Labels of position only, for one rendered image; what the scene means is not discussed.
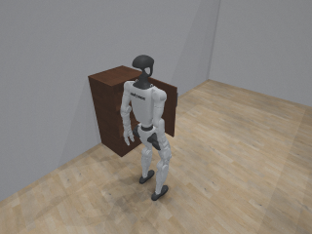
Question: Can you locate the robot right thigh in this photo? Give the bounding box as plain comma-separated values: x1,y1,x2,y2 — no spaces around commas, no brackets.
151,134,171,172

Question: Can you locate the right robot upper arm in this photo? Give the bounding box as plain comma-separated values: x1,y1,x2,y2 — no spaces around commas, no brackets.
151,88,167,128

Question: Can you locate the left robot upper arm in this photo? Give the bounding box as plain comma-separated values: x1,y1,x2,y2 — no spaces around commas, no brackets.
120,81,135,114

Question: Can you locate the left robot forearm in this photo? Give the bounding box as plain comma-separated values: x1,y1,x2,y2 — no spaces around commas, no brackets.
120,109,132,132

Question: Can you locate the robot right hand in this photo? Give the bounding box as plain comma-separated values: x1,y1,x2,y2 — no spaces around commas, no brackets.
160,147,172,166

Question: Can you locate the right robot shin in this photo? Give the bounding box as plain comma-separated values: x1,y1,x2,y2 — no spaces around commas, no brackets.
155,164,170,194

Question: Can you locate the right robot forearm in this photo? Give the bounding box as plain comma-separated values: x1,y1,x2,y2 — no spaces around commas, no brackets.
155,119,169,150

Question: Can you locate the cupboard door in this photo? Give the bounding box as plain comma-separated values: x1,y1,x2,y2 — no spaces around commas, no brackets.
147,77,177,137

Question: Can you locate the robot left hand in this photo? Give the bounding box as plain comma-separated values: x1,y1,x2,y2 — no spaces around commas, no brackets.
123,130,135,145

